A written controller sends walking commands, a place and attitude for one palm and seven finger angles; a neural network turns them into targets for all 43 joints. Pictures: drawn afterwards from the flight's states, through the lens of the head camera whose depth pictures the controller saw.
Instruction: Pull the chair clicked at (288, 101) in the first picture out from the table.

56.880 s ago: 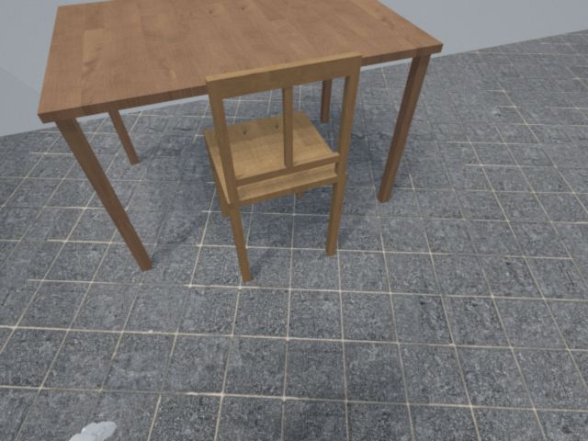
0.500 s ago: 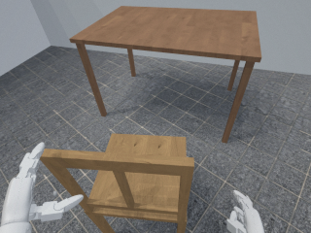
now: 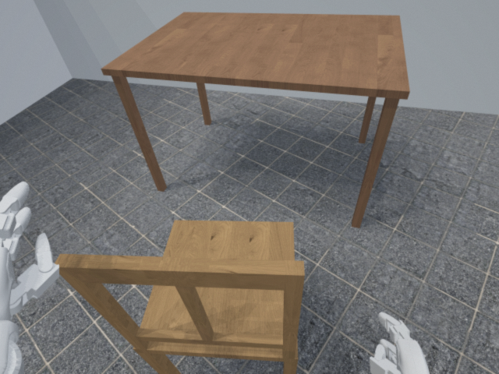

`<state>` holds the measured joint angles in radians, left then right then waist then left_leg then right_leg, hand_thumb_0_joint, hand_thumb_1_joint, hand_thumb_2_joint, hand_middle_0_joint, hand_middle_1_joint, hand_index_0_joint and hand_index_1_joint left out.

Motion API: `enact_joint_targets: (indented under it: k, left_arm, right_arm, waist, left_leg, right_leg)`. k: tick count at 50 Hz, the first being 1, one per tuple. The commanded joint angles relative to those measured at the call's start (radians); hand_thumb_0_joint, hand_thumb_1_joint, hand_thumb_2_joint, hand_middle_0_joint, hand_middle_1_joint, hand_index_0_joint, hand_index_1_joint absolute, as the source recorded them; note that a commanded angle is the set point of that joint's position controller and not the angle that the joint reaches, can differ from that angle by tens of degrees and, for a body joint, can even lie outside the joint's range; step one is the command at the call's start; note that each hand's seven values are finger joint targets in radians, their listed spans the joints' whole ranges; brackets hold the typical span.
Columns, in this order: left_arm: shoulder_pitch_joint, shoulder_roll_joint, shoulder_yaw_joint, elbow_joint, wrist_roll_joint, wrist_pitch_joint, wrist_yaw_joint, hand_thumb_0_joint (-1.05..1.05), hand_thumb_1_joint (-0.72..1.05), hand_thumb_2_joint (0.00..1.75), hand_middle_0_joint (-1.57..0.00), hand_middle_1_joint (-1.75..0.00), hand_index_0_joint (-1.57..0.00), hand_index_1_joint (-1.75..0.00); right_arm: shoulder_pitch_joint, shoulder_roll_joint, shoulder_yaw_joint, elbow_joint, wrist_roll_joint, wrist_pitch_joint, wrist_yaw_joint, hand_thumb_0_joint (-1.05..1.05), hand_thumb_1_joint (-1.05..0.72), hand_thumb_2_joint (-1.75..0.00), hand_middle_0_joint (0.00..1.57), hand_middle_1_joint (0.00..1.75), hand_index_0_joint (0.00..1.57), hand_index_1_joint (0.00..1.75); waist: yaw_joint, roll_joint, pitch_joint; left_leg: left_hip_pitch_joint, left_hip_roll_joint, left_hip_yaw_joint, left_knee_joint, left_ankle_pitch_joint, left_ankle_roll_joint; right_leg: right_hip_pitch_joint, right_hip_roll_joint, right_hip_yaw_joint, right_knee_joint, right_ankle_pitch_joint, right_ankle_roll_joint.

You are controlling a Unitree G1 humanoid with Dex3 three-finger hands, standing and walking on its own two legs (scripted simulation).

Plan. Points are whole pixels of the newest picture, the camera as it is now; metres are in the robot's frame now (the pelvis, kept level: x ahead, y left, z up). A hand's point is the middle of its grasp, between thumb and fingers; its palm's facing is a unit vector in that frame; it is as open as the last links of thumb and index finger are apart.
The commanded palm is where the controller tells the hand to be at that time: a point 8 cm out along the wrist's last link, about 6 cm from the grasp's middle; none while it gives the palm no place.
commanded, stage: draw the hand back to the body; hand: left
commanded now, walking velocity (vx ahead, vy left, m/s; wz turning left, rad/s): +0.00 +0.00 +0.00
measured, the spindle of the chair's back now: (197, 312) +0.25 +0.15 -0.10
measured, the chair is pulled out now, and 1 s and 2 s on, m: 0.65 0.65 0.65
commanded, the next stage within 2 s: step back with the hand held close in 0.20 s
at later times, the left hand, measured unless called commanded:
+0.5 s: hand (41, 273) +0.19 +0.27 +0.16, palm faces +0.44 -0.77 -0.47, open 7.4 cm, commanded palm +0.12 +0.31 +0.18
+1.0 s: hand (5, 328) +0.12 +0.29 +0.15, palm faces +0.43 -0.78 -0.46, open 7.4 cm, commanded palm +0.06 +0.32 +0.18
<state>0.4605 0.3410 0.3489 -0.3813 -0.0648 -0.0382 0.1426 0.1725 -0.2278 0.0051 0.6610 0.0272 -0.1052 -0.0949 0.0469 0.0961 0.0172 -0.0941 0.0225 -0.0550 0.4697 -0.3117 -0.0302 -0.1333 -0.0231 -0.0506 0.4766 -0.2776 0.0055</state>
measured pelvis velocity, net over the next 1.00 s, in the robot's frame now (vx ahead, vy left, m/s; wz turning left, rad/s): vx -0.08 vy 0.02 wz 0.00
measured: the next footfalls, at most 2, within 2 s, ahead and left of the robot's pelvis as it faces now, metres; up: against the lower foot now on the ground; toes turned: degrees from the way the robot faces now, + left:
right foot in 1.66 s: -0.10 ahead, -0.13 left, +0.00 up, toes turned -1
left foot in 1.94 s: -0.12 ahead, +0.13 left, +0.00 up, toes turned +0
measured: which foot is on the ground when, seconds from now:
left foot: down 0.00-1.00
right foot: down 0.00-1.00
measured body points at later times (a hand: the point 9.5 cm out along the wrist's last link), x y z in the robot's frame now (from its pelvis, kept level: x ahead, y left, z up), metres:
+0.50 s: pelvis -0.02 +0.01 +0.00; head -0.01 -0.01 +0.45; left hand +0.16 +0.31 +0.19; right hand +0.18 -0.22 -0.09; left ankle -0.03 +0.14 -0.74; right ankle -0.01 -0.12 -0.74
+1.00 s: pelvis -0.08 +0.02 -0.01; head -0.06 +0.03 +0.44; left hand +0.10 +0.32 +0.18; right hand +0.09 -0.22 -0.09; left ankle -0.03 +0.14 -0.74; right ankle -0.01 -0.12 -0.74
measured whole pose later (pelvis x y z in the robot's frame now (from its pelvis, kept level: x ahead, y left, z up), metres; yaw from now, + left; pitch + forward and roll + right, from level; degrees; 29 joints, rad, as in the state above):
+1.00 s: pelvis -0.08 +0.02 -0.01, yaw +0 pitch +1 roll -2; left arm 0.56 0.41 0.40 -0.52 -0.05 -0.13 0.18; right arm 0.19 -0.21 -0.01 0.61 0.02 -0.04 -0.10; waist 0.00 0.02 0.01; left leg -0.37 0.01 -0.06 0.61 -0.25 -0.01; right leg -0.36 -0.03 -0.05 0.52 -0.18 0.02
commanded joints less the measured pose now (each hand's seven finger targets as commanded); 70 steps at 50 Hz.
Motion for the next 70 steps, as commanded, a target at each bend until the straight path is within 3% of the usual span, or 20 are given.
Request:
enact_joint_targets:
  k: [1, 16, 17, 18, 20, 22, 25, 29, 36, 44, 46, 49, 52, 55, 58, 61, 65, 66, 68, 70]
  left_arm:
    - [-0.078, 0.235, 0.145, -0.257, 0.007, -0.069, 0.017, 0.00, 0.90, 0.90, -0.20, -0.30, -0.20, -0.30]
    - [-0.097, 0.167, 0.078, -0.215, 0.009, -0.055, 0.013, 0.00, 0.90, 0.90, -0.20, -0.30, -0.20, -0.30]
    - [-0.243, 0.339, 0.237, -0.324, 0.001, -0.108, 0.019, 0.00, 0.90, 0.90, -0.20, -0.30, -0.20, -0.30]
    - [-0.164, 0.279, 0.208, -0.217, 0.009, -0.113, 0.014, 0.00, 0.90, 0.90, -0.20, -0.30, -0.20, -0.30]
    - [-0.039, 0.201, 0.148, -0.189, 0.010, -0.115, 0.003, 0.00, 0.90, 0.90, -0.20, -0.30, -0.20, -0.30]
    - [0.025, 0.197, 0.151, -0.227, 0.010, -0.128, 0.006, 0.00, 0.90, 0.90, -0.20, -0.30, -0.20, -0.30]
    - [0.090, 0.210, 0.168, -0.275, 0.013, -0.131, 0.012, 0.00, 0.90, 0.90, -0.20, -0.30, -0.20, -0.30]
    - [0.102, 0.236, 0.188, -0.314, 0.010, -0.136, 0.022, 0.00, 0.90, 0.90, -0.20, -0.30, -0.20, -0.30]
    - [0.076, 0.251, 0.192, -0.321, 0.008, -0.136, 0.038, 0.00, 0.90, 0.90, -0.20, -0.30, -0.20, -0.30]
    - [0.051, 0.250, 0.182, -0.311, 0.016, -0.145, 0.052, 0.00, 0.90, 0.90, -0.20, -0.30, -0.20, -0.30]
    - [0.051, 0.269, 0.194, -0.319, 0.016, -0.149, 0.057, 0.00, 0.90, 0.90, -0.20, -0.30, -0.20, -0.30]
    - [0.053, 0.264, 0.204, -0.341, 0.020, -0.162, 0.059, 0.00, 0.90, 0.90, -0.20, -0.30, -0.20, -0.30]
    - [0.050, 0.260, 0.209, -0.381, 0.026, -0.177, 0.058, 0.00, 0.90, 0.90, -0.20, -0.30, -0.20, -0.30]
    - [0.057, 0.260, 0.222, -0.380, 0.024, -0.190, 0.053, 0.00, 0.90, 0.90, -0.20, -0.30, -0.20, -0.30]
    - [0.058, 0.231, 0.208, -0.358, 0.031, -0.195, 0.047, 0.00, 0.90, 0.90, -0.20, -0.30, -0.20, -0.30]
    - [0.041, 0.254, 0.229, -0.344, 0.035, -0.202, 0.047, 0.00, 0.90, 0.90, -0.20, -0.30, -0.20, -0.30]
    - [0.021, 0.269, 0.220, -0.355, 0.023, -0.213, 0.052, 0.00, 0.90, 0.90, -0.20, -0.30, -0.20, -0.30]
    - [0.037, 0.292, 0.239, -0.347, 0.020, -0.209, 0.059, 0.00, 0.90, 0.90, -0.20, -0.30, -0.20, -0.30]
    - [0.049, 0.275, 0.227, -0.371, 0.017, -0.210, 0.057, 0.00, 0.90, 0.90, -0.20, -0.30, -0.20, -0.30]
    - [0.080, 0.287, 0.254, -0.380, 0.014, -0.220, 0.056, 0.00, 0.90, 0.90, -0.20, -0.30, -0.20, -0.30]
  right_arm:
    - [-0.152, -0.091, -0.030, -0.173, -0.002, -0.070, -0.013, 0.00, -0.90, -0.90, 0.20, 0.30, 0.20, 0.30]
    - [-0.153, -0.094, -0.026, -0.168, -0.002, -0.070, -0.008, 0.00, -0.90, -0.90, 0.20, 0.30, 0.20, 0.30]
    - [-0.111, -0.124, -0.041, -0.190, 0.002, -0.048, -0.003, 0.00, -0.90, -0.90, 0.20, 0.30, 0.20, 0.30]
    - [-0.113, -0.104, -0.042, -0.168, -0.002, -0.037, -0.002, 0.00, -0.90, -0.90, 0.20, 0.30, 0.20, 0.30]
    - [-0.120, -0.104, -0.045, -0.187, -0.006, -0.013, 0.006, 0.00, -0.90, -0.90, 0.20, 0.30, 0.20, 0.30]
    - [-0.120, -0.107, -0.049, -0.196, -0.008, 0.004, 0.006, 0.00, -0.90, -0.90, 0.20, 0.30, 0.20, 0.30]
    - [-0.134, -0.103, -0.056, -0.218, -0.009, 0.032, 0.006, 0.00, -0.90, -0.90, 0.20, 0.30, 0.20, 0.30]
    - [-0.136, -0.092, -0.062, -0.223, -0.005, 0.042, -0.005, 0.00, -0.90, -0.90, 0.20, 0.30, 0.20, 0.30]
    - [-0.117, -0.095, -0.067, -0.214, -0.003, 0.031, -0.018, 0.00, -0.90, -0.90, 0.20, 0.30, 0.20, 0.30]
    - [-0.091, -0.092, -0.057, -0.218, -0.008, 0.018, -0.015, 0.00, -0.90, -0.90, 0.20, 0.30, 0.20, 0.30]
    - [-0.088, -0.102, -0.061, -0.210, -0.007, 0.013, -0.019, 0.00, -0.90, -0.90, 0.20, 0.30, 0.20, 0.30]
    - [-0.094, -0.099, -0.050, -0.223, -0.011, 0.001, -0.019, 0.00, -0.90, -0.90, 0.20, 0.30, 0.20, 0.30]
    - [-0.094, -0.103, -0.048, -0.233, -0.005, -0.019, -0.021, 0.00, -0.90, -0.90, 0.20, 0.30, 0.20, 0.30]
    - [-0.081, -0.100, -0.054, -0.224, -0.010, -0.039, -0.015, 0.00, -0.90, -0.90, 0.20, 0.30, 0.20, 0.30]
    - [-0.080, -0.105, -0.060, -0.220, -0.010, -0.048, -0.009, 0.00, -0.90, -0.90, 0.20, 0.30, 0.20, 0.30]
    - [-0.062, -0.104, -0.070, -0.209, -0.007, -0.047, -0.006, 0.00, -0.90, -0.90, 0.20, 0.30, 0.20, 0.30]
    - [-0.047, -0.092, -0.067, -0.184, -0.024, -0.042, 0.008, 0.00, -0.90, -0.90, 0.20, 0.30, 0.20, 0.30]
    - [-0.048, -0.096, -0.073, -0.162, -0.025, -0.034, 0.007, 0.00, -0.90, -0.90, 0.20, 0.30, 0.20, 0.30]
    - [-0.066, -0.085, -0.064, -0.170, -0.026, -0.020, 0.014, 0.00, -0.90, -0.90, 0.20, 0.30, 0.20, 0.30]
    - [-0.086, -0.088, -0.067, -0.178, -0.021, -0.012, 0.008, 0.00, -0.90, -0.90, 0.20, 0.30, 0.20, 0.30]
  waist:
    - [0.018, -0.010, -0.111]
    - [0.004, -0.041, -0.052]
    - [-0.025, -0.053, 0.045]
    - [-0.034, -0.114, 0.021]
    - [-0.036, -0.126, -0.026]
    - [-0.032, -0.020, -0.089]
    - [-0.027, -0.039, -0.159]
    - [-0.026, -0.029, -0.178]
    - [-0.032, -0.017, -0.139]
    - [-0.041, -0.122, -0.077]
    - [-0.046, -0.095, -0.067]
    - [-0.041, -0.035, -0.072]
    - [-0.038, 0.089, -0.086]
    - [-0.032, 0.063, -0.117]
    - [-0.034, 0.089, -0.076]
    - [-0.039, -0.007, -0.068]
    - [-0.045, -0.195, -0.098]
    - [-0.046, -0.203, -0.127]
    - [-0.051, -0.215, -0.155]
    - [-0.048, -0.175, -0.148]
  left_leg:
    - [-0.025, 0.011, 0.027, -0.055, 0.289, 0.050]
    - [-0.037, 0.015, 0.022, -0.069, 0.241, 0.049]
    - [-0.124, 0.036, -0.008, -0.030, 0.193, 0.066]
    - [-0.116, 0.031, -0.021, -0.009, 0.170, 0.063]
    - [-0.103, 0.033, -0.023, 0.000, 0.212, 0.059]
    - [-0.101, 0.051, -0.032, -0.032, 0.296, 0.062]
    - [-0.108, 0.076, -0.047, -0.047, 0.450, 0.063]
    - [-0.116, 0.097, -0.056, -0.053, 0.489, 0.066]
    - [-0.236, 0.092, -0.064, -0.055, 0.221, 0.066]
    - [-0.288, 0.032, -0.042, 0.046, -0.107, 0.056]
    - [-0.276, 0.036, -0.053, 0.052, -0.138, 0.058]
    - [-0.373, 0.074, -0.097, -0.052, -0.177, 0.074]
    - [-0.489, 0.123, -0.145, -0.148, -0.209, 0.099]
    - [-0.497, 0.124, -0.137, -0.115, -0.111, 0.096]
    - [-0.609, 0.146, -0.141, -0.134, -0.236, 0.108]
    - [-0.605, 0.109, -0.109, -0.050, -0.251, 0.098]
    - [-0.357, -0.003, -0.024, 0.240, -0.147, 0.042]
    - [-0.296, -0.011, -0.010, 0.301, -0.109, 0.034]
    - [-0.255, -0.007, -0.013, 0.295, -0.056, 0.039]
    - [-0.260, 0.036, -0.062, 0.126, -0.039, 0.059]
  right_leg:
    - [0.062, -0.036, 0.004, -0.074, 0.269, -0.021]
    - [0.021, -0.033, 0.001, -0.090, 0.206, -0.020]
    - [-0.058, -0.080, 0.118, -0.148, 0.274, -0.026]
    - [-0.050, -0.106, 0.121, -0.148, 0.283, -0.036]
    - [-0.041, -0.118, 0.110, -0.123, 0.296, -0.037]
    - [-0.001, -0.110, 0.089, -0.081, 0.316, -0.030]
    - [0.049, -0.092, 0.051, -0.030, 0.375, -0.016]
    - [0.029, -0.084, 0.039, 0.003, 0.349, -0.005]
    - [-0.009, -0.087, 0.079, -0.013, 0.215, -0.012]
    - [-0.194, -0.142, 0.152, -0.153, -0.148, -0.044]
    - [-0.238, -0.144, 0.153, -0.163, -0.206, -0.052]
    - [-0.154, -0.091, 0.099, -0.090, -0.189, -0.017]
    - [-0.006, -0.039, 0.058, 0.052, -0.048, 0.001]
    - [0.038, -0.039, 0.058, 0.090, 0.084, 0.002]
    - [0.069, -0.032, 0.063, 0.143, 0.052, 0.004]
    - [0.025, -0.060, 0.113, 0.098, 0.059, -0.015]
    - [-0.248, -0.222, 0.259, -0.161, -0.110, -0.109]
    - [-0.272, -0.258, 0.272, -0.181, -0.081, -0.136]
    - [-0.272, -0.263, 0.213, -0.153, -0.004, -0.132]
    - [-0.259, -0.191, 0.136, -0.086, -0.029, -0.087]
